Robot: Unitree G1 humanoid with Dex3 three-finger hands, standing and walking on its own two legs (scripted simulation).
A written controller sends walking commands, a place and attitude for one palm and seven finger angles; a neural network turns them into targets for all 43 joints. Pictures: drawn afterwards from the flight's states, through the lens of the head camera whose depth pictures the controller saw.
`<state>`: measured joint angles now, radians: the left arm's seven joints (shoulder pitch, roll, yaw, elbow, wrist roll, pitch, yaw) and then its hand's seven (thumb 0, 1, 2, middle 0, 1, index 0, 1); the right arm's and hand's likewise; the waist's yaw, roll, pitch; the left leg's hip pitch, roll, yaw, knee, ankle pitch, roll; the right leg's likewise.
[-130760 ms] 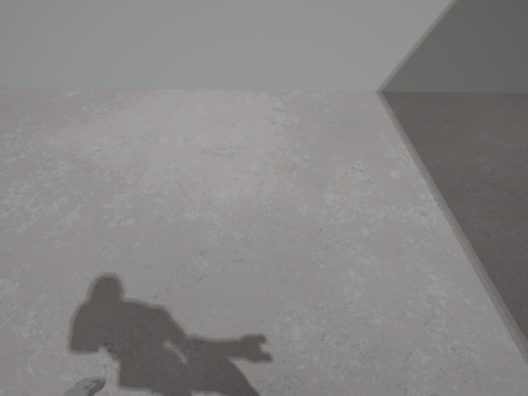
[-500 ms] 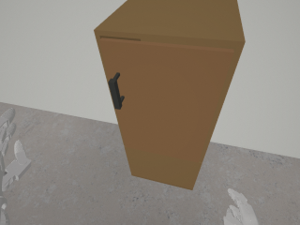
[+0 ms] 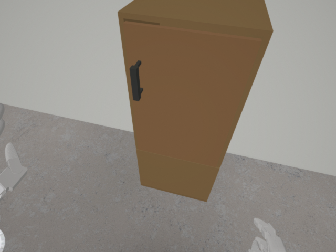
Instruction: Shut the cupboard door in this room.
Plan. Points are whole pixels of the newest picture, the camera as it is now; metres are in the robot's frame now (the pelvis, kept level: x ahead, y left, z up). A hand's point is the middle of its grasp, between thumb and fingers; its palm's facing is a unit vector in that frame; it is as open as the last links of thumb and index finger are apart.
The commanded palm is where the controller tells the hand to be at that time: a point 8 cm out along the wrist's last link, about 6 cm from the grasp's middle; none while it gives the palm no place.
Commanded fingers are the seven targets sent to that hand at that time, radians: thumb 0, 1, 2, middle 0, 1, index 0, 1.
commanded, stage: step back with the hand held close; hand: left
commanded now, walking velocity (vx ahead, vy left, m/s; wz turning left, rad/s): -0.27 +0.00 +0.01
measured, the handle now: (137, 80) +0.61 +0.14 +0.09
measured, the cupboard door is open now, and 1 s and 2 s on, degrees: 0 0 0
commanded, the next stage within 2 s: stop stepping back and stand still in 0.52 s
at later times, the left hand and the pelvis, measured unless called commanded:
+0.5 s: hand out of the picture +0.06 +0.28 +0.18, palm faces +0.58 -0.71 -0.40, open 7.4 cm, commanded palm +0.00 +0.31 +0.20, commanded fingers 0.00 0.90 0.90 -0.20 -0.30 -0.20 -0.30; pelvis -0.10 -0.01 -0.01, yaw +7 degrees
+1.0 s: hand out of the picture +0.00 +0.23 +0.20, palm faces +0.38 -0.83 -0.42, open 7.4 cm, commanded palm -0.05 +0.27 +0.20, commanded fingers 0.00 0.90 0.90 -0.20 -0.30 -0.20 -0.30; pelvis -0.21 -0.02 +0.02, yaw -4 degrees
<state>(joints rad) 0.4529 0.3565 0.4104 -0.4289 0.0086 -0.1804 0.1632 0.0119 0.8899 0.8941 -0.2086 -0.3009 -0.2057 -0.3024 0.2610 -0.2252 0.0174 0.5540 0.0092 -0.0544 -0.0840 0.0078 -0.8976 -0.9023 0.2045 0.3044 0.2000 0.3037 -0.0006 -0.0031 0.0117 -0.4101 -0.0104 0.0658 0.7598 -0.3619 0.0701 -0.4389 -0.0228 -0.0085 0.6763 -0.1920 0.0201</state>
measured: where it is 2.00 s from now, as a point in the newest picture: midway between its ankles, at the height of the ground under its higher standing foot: outside the picture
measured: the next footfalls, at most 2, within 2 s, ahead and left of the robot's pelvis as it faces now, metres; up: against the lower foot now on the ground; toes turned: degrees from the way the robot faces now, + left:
left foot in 0.54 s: -0.05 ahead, +0.13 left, +0.00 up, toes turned +10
right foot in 0.84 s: -0.22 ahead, -0.10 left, +0.00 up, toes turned -8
